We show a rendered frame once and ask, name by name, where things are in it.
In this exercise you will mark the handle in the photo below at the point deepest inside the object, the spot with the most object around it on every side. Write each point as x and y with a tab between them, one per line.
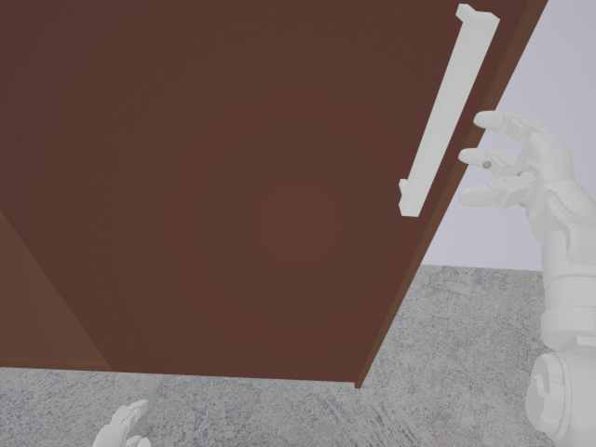
472	43

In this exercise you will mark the right robot forearm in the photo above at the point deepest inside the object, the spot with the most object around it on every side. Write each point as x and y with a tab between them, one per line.
563	220

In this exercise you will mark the right robot upper arm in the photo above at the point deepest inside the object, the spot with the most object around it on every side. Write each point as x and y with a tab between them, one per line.
561	399

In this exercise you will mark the wardrobe door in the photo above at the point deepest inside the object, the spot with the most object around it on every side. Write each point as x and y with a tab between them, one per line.
212	186
35	322

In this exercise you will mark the robot left hand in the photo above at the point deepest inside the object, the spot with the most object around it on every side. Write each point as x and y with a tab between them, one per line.
116	433

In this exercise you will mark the robot right hand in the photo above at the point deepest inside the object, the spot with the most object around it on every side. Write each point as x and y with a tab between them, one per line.
543	159

